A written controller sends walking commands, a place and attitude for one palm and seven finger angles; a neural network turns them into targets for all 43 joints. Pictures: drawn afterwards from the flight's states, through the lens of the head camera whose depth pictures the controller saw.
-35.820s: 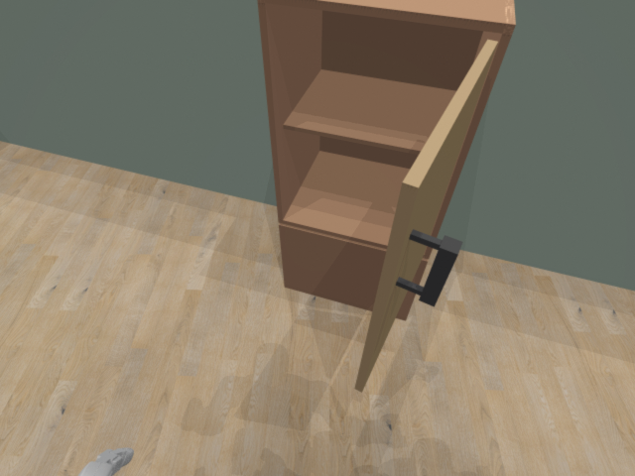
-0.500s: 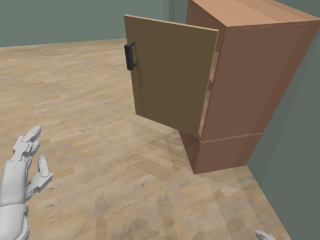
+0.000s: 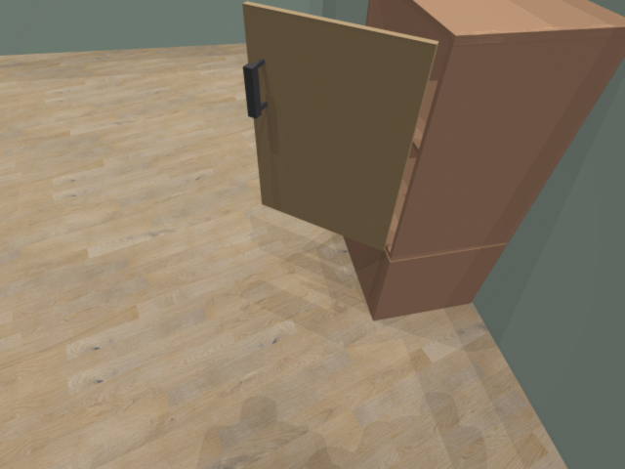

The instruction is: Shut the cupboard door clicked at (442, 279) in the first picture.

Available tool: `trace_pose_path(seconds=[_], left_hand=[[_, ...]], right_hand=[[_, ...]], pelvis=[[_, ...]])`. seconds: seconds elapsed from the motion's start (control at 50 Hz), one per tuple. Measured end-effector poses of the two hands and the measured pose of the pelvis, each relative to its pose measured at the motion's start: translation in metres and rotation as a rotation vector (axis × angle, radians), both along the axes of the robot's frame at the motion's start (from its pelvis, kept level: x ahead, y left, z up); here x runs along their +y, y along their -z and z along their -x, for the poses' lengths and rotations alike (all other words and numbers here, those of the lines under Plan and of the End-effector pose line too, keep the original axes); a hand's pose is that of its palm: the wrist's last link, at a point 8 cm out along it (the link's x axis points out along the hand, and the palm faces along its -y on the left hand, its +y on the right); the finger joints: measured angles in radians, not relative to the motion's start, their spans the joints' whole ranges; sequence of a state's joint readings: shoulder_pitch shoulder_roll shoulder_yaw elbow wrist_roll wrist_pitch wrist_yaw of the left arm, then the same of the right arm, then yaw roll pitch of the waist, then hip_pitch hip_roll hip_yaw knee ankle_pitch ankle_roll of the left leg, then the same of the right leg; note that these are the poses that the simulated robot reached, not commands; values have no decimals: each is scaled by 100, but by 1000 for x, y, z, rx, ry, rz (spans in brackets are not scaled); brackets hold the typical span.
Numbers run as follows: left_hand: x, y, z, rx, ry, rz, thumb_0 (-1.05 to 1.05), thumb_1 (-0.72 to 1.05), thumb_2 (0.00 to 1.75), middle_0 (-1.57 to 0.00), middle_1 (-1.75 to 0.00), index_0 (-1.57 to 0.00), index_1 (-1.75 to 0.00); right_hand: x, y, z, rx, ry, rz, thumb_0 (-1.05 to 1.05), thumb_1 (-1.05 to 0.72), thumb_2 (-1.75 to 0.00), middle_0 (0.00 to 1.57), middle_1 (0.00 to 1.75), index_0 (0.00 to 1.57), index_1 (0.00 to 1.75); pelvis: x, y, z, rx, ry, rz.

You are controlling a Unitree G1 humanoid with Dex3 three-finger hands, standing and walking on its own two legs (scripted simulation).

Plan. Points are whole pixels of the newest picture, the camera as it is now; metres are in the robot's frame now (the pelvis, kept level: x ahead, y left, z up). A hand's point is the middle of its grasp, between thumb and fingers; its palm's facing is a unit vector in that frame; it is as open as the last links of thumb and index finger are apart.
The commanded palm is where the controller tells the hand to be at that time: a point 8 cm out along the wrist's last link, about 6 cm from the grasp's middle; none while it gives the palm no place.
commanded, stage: let the arm hang, fingers relaxed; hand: left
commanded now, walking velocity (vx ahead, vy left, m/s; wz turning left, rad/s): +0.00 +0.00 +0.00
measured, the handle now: (257, 88) +0.91 +0.19 +0.04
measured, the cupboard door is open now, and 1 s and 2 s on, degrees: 51 51 51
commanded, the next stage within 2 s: look to check the result in 0.54 s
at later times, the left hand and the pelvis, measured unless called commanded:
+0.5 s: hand out of the picture -0.02 +0.17 -0.18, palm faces -0.01 -0.99 -0.15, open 7.4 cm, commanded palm none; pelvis +0.01 +0.02 +0.00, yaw -2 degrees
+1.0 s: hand out of the picture -0.03 +0.17 -0.17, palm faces -0.01 -0.99 -0.16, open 7.4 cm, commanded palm none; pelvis +0.02 +0.01 +0.00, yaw -2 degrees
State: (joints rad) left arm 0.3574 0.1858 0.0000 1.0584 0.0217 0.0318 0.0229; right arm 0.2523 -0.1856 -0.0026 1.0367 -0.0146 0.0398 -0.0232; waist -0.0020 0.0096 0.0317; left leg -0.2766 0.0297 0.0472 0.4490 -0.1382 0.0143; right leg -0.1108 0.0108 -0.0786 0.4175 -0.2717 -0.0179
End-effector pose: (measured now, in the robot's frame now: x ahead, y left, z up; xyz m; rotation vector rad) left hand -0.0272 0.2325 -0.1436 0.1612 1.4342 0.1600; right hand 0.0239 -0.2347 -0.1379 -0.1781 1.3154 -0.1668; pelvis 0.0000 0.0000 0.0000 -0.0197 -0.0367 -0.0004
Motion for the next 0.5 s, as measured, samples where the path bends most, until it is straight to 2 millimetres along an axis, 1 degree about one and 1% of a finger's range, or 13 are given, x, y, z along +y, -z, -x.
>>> trace_pose_path(seconds=[0.1,0.18,0.24,0.36,0.5], left_hand=[[4,-2,12,50,-3,4,0,92,90,-20,-30,-20,-30],[3,-1,11,60,-1,13,1,91,90,-20,-30,-20,-30],[0,1,8,57,5,25,1,91,90,-20,-30,-20,-30],[-7,4,0,46,15,51,1,91,90,-20,-30,-20,-30],[-11,5,-3,41,13,62,1,91,90,-20,-30,-20,-30]], right_hand=[[14,4,27,77,28,-22,0,-91,-90,20,29,20,30],[27,6,44,121,50,-42,1,-91,-90,20,29,20,30],[36,6,53,141,65,-55,1,-91,-90,20,29,20,30],[50,7,60,157,88,-73,1,-91,-90,20,29,20,30],[56,8,58,150,98,-82,0,-91,-90,20,29,20,30]], pelvis=[[8,-2,-2,2,10,-7],[12,-3,-4,-1,15,-12],[14,-3,-5,-2,18,-13],[18,-3,-6,1,23,-16],[21,-3,-8,8,26,-20]])
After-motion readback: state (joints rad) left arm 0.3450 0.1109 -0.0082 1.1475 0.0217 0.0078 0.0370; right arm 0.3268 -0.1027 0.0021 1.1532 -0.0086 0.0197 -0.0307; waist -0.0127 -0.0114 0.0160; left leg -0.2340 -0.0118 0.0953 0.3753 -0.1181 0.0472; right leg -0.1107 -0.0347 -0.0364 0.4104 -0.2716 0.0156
